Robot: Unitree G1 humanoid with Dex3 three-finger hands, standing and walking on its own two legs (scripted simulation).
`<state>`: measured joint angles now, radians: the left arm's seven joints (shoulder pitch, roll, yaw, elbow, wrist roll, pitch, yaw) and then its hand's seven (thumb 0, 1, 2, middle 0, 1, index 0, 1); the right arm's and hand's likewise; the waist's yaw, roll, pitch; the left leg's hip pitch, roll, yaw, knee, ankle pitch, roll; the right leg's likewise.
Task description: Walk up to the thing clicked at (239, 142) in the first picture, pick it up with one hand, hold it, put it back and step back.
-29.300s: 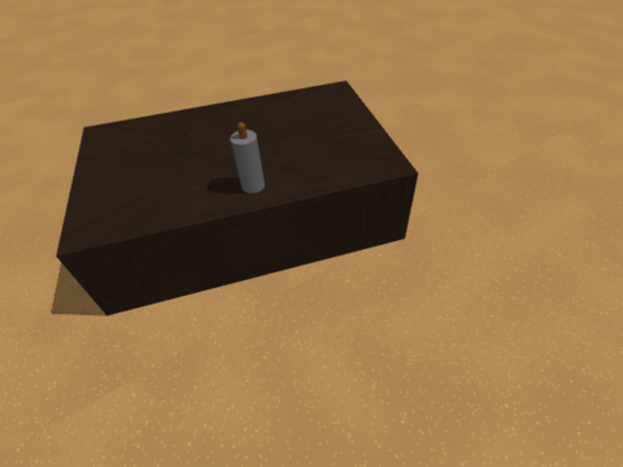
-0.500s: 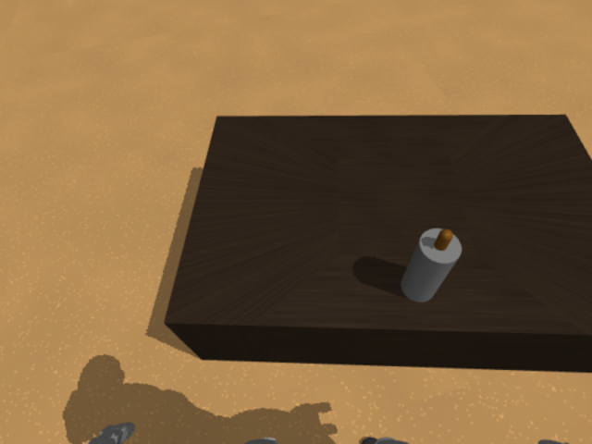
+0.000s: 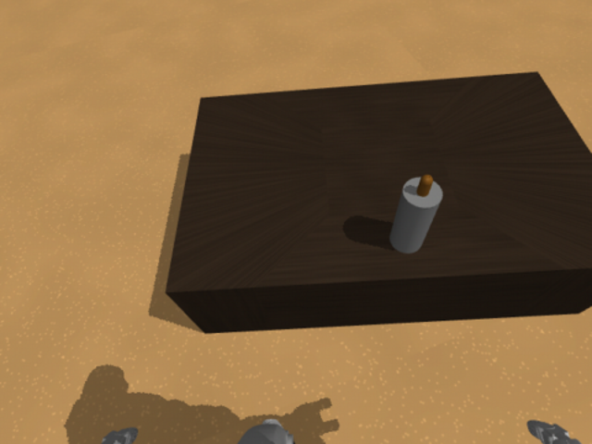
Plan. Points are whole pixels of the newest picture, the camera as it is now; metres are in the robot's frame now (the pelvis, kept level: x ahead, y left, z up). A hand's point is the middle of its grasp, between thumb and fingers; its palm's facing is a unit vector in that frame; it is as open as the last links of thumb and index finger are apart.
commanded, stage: step back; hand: right
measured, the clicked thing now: (415, 211) +0.62 -0.23 -0.27
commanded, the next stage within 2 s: none
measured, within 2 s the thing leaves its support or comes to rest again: neither
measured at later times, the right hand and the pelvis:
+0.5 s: hand out of the picture -0.02 -0.25 -0.12, palm faces -0.10 +0.90 -0.43, open 7.4 cm; pelvis -0.13 +0.01 +0.01, yaw +2 degrees
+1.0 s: hand out of the picture -0.20 -0.30 -0.15, palm faces -0.06 +0.92 -0.38, open 7.4 cm; pelvis -0.29 -0.03 +0.01, yaw +1 degrees
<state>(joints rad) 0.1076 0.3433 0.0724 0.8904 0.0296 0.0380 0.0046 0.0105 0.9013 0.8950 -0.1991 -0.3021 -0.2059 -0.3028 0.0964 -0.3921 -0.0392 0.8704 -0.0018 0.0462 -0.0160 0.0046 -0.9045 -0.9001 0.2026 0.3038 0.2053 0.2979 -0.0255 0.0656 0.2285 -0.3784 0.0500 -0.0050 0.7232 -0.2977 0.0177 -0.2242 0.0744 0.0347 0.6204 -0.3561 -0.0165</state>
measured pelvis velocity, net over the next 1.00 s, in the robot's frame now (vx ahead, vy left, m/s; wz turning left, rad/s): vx -0.29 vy -0.03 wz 0.02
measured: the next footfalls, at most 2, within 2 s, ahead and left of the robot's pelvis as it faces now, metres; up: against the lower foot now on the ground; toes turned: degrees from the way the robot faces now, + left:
left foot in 0.32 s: -0.06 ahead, +0.13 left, +0.00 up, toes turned +0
right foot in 0.72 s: -0.20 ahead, -0.15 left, +0.00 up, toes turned +2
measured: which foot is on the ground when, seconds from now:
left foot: up 0.00-0.30, down 0.32-0.76, up 0.78-1.00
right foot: down 0.00-0.34, up 0.36-0.70, down 0.72-1.00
